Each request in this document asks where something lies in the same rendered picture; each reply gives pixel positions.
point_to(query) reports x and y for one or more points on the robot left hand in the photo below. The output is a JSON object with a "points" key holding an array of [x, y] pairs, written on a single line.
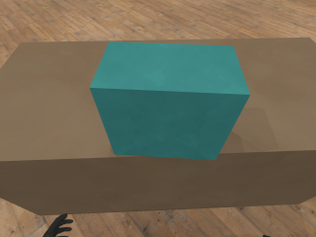
{"points": [[53, 229]]}

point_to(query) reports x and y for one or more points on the carton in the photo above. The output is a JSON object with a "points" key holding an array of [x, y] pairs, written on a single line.
{"points": [[170, 100]]}

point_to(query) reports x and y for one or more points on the pedestal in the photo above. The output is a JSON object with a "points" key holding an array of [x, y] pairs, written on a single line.
{"points": [[56, 157]]}

